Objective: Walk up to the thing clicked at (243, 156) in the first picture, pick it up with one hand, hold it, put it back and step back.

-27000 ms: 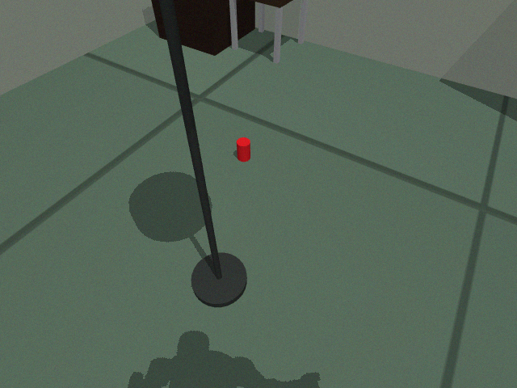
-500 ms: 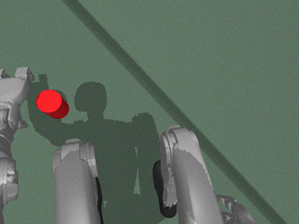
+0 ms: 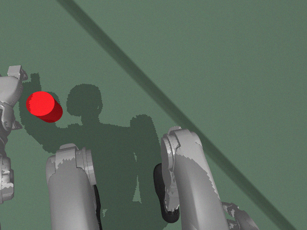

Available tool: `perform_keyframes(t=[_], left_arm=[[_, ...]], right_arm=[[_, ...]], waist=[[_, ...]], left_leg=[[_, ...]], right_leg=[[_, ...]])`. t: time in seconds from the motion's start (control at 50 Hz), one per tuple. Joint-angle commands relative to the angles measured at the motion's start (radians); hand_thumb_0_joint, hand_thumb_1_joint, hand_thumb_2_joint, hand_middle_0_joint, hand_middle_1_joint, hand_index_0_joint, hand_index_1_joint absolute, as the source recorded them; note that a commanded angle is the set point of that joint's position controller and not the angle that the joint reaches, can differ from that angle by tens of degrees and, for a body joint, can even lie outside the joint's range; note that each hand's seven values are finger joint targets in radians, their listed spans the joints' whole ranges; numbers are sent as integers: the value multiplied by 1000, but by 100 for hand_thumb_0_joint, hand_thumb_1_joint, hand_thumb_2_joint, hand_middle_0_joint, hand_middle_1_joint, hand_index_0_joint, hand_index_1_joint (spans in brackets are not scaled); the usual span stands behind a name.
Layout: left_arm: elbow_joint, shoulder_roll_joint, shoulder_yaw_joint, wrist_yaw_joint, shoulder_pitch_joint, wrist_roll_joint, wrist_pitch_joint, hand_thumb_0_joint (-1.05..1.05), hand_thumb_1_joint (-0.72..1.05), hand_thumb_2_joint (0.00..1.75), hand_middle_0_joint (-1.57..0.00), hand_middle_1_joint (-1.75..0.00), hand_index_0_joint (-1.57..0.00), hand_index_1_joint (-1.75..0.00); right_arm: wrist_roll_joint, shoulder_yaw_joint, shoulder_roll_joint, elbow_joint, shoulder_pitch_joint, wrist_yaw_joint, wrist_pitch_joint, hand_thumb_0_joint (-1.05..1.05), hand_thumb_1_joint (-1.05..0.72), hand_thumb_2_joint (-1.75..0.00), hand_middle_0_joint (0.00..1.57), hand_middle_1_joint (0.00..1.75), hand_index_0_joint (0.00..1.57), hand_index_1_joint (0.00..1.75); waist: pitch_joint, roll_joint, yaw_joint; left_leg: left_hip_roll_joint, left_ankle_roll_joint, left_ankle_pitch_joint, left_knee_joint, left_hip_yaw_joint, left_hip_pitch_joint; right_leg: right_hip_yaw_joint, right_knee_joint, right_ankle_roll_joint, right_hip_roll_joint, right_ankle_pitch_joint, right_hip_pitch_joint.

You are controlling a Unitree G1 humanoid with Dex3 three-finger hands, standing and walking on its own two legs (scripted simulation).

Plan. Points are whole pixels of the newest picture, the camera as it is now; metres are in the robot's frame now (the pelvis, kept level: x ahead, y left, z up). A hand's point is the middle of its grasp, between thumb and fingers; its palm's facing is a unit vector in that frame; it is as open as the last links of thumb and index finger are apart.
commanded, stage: rise first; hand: left
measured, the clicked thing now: (46, 108) +0.46 +0.25 -0.28
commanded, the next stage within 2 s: none
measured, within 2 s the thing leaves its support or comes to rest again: neither
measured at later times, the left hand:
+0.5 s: hand (9, 103) +0.44 +0.30 -0.15, palm faces -0.44 -0.06 -0.90, open 13.9 cm
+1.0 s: hand (11, 104) +0.44 +0.29 -0.15, palm faces -0.45 -0.06 -0.89, open 13.8 cm
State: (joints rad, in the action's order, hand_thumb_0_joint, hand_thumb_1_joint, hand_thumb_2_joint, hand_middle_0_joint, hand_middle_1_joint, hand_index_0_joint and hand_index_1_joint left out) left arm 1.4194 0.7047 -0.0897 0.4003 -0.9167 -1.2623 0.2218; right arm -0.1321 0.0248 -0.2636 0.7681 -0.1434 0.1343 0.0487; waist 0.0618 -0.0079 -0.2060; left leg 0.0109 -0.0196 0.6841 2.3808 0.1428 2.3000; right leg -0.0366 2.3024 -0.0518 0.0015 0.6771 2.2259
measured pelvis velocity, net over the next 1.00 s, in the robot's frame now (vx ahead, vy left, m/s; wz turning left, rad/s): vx -0.01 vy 0.00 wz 0.01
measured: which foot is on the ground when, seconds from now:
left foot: down 0.00-1.00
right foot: down 0.00-1.00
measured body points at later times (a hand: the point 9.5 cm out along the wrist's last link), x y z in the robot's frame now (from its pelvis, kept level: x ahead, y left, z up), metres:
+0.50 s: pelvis +0.00 +0.00 +0.00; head +0.23 +0.06 +0.39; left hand +0.46 +0.30 -0.10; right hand +0.06 -0.28 -0.11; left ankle +0.08 +0.13 -0.30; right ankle +0.10 -0.13 -0.30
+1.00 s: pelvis -0.01 +0.00 +0.01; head +0.22 +0.07 +0.39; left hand +0.46 +0.29 -0.10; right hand +0.06 -0.27 -0.10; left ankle +0.08 +0.13 -0.30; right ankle +0.10 -0.13 -0.30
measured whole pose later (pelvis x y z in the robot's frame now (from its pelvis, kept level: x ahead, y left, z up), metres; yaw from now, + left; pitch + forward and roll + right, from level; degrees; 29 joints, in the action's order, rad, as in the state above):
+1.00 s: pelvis -0.01 +0.00 +0.01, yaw +0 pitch +34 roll -8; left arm 1.42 0.69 -0.06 0.38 -0.92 -1.26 0.22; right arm -0.12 0.03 -0.26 0.77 -0.16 0.13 0.05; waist 0.09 0.00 -0.21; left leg 0.01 -0.01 0.67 2.35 0.14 2.28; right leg -0.04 2.28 -0.05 0.01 0.66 2.20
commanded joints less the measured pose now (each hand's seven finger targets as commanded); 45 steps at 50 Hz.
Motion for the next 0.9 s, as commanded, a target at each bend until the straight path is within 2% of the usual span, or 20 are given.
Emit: perform_keyframes(t=[0.0, 0.04, 0.06, 0.08, 0.1, 0.14, 0.2, 0.3, 0.42, 0.46, 0.52, 0.58, 0.62, 0.64, 0.68, 0.7, 0.76, 0.78, 0.8, 0.88], left_arm=[[-145, 262, -43, 37, -299, 16, -4, 0, -53, 99, -7, -105, -8, -104], [-123, 246, -25, 36, -292, 14, -2, 0, -54, 100, -8, -104, -8, -104], [-122, 242, -26, 36, -301, 14, -1, 0, -55, 101, -8, -103, -8, -103], [-125, 237, -20, 34, -296, 13, 0, 0, -54, 100, -8, -105, -8, -104], [-140, 270, -43, 38, -299, 15, 0, 0, -54, 100, -8, -104, -8, -104], [-169, 257, -39, 37, -292, 19, 0, 0, -53, 99, -8, -103, -9, -102], [-143, 236, -30, 36, -272, 15, 0, 0, -54, 100, -8, -103, -9, -103], [-192, 262, -37, 31, -299, 23, -4, 0, -53, 100, -10, -102, -10, -102], [-161, 228, -10, 15, -295, 27, -9, 0, -53, 99, -11, -101, -10, -101], [-160, 249, -19, 14, -287, 27, -11, 0, -53, 99, -11, -100, -11, -100], [-171, 217, -3, 10, -300, 34, -10, 0, -53, 99, -11, -100, -11, -101], [-165, 223, -1, 2, -312, 29, -9, 0, -52, 98, -11, -101, -12, -101], [-153, 261, -18, 4, -299, 22, -9, 0, -52, 98, -12, -100, -12, -101], [-173, 260, -22, 6, -311, 24, -6, 0, -52, 98, -13, -99, -12, -99], [-146, 214, 9, 4, -305, 24, -6, 0, -51, 97, -13, -99, -13, -99], [-141, 215, 3, 4, -315, 25, -7, 0, -51, 98, -13, -100, -12, -100], [-147, 211, 5, 1, -301, 24, -8, 0, -51, 97, -13, -99, -12, -99], [-174, 197, 17, 2, -316, 20, -5, 0, -49, 96, -13, -99, -13, -99], [-171, 191, 20, 3, -315, 19, -6, 0, -50, 97, -13, -99, -13, -99], [-154, 214, 10, 10, -327, 18, -11, 0, -50, 96, -14, -99, -14, -99]], right_arm=[[-3, -72, -249, -16, -206, -12, 7, 0, -91, -91, 20, 30, 20, 30], [0, -73, -244, -16, -194, -13, 6, 0, -91, -91, 20, 30, 20, 30], [-2, -70, -249, -15, -204, -11, 7, 0, -91, -91, 20, 30, 20, 30], [-2, -71, -246, -13, -205, -10, 7, 0, -91, -91, 20, 30, 20, 30], [-1, -70, -251, -16, -201, -11, 7, 0, -91, -91, 20, 30, 20, 30], [1, -74, -247, -16, -206, -10, 7, 0, -91, -91, 20, 30, 20, 30], [-1, -74, -247, -18, -211, -6, 6, 0, -91, -91, 20, 30, 20, 30], [4, -79, -248, -15, -218, -8, 5, 0, -91, -91, 20, 30, 20, 30], [9, -82, -244, -17, -211, -10, 2, 0, -91, -91, 20, 30, 20, 30], [9, -80, -244, -19, -209, -12, 1, 0, -91, -91, 20, 30, 20, 30], [12, -79, -241, -19, -206, -12, 1, 0, -91, -91, 20, 30, 20, 30], [13, -80, -244, -21, -205, -16, 0, 0, -91, -91, 20, 30, 20, 30], [13, -80, -244, -22, -199, -18, -1, 0, -91, -91, 20, 30, 20, 30], [13, -78, -242, -22, -203, -19, 1, 0, -91, -91, 20, 30, 20, 30], [12, -75, -235, -18, -201, -19, 2, 0, -91, -91, 20, 30, 20, 30], [13, -76, -239, -17, -204, -19, 3, 0, -91, -91, 20, 30, 20, 30], [15, -81, -248, -21, -200, -20, 4, 0, -91, -91, 20, 30, 20, 30], [15, -81, -245, -19, -194, -21, 2, 0, -91, -90, 20, 30, 20, 30], [16, -81, -245, -18, -204, -20, 1, 0, -91, -91, 20, 30, 20, 30], [12, -75, -242, -13, -216, -17, 4, 0, -91, -91, 20, 30, 20, 30]], waist=[[679, 272, -3], [668, 274, -2], [657, 259, -23], [663, 258, -13], [663, 266, -1], [700, 302, 7], [667, 275, -12], [695, 266, -2], [667, 242, -10], [663, 240, 0], [664, 269, -1], [659, 233, -9], [654, 245, 6], [667, 248, 2], [654, 229, -10], [637, 229, -16], [646, 283, -3], [682, 299, -1], [690, 299, -8], [673, 255, -16]], left_leg=[[-21, 42, -163, -261, -109, -533], [-20, 42, -146, -258, -112, -525], [-20, 43, -154, -251, -106, -520], [-21, 44, -152, -251, -111, -516], [-21, 44, -153, -252, -112, -515], [-20, 39, -170, -260, -113, -554], [-22, 40, -168, -261, -110, -525], [-19, 47, -177, -253, -120, -530], [-20, 47, -144, -266, -114, -512], [-21, 49, -151, -265, -122, -506], [-21, 42, -147, -284, -115, -526], [-21, 46, -135, -278, -114, -519], [-23, 47, -124, -279, -121, -505], [-23, 47, -134, -275, -121, -513], [-23, 48, -139, -272, -122, -506], [-24, 47, -131, -280, -116, -508], [-20, 35, -125, -311, -99, -558], [-21, 31, -143, -310, -97, -583], [-22, 32, -162, -301, -103, -585], [-24, 44, -174, -278, -119, -545]], right_leg=[[-106, -228, 87, -24, -194, -310], [-106, -230, 91, -29, -180, -291], [-109, -228, 86, -25, -189, -295], [-106, -234, 88, -28, -189, -303], [-103, -231, 87, -25, -190, -299], [-105, -223, 89, -25, -201, -305], [-109, -227, 88, -25, -203, -309], [-97, -248, 85, -28, -218, -338], [-101, -259, 88, -30, -183, -319], [-93, -268, 86, -29, -190, -340], [-101, -259, 91, -28, -184, -322], [-98, -270, 88, -28, -175, -326], [-91, -274, 88, -28, -161, -328], [-91, -273, 86, -26, -168, -334], [-90, -278, 86, -30, -180, -336], [-94, -274, 87, -26, -170, -314], [-107, -253, 92, -20, -161, -281], [-108, -247, 93, -22, -176, -284], [-106, -251, 93, -22, -196, -299], [-95, -267, 87, -24, -216, -332]])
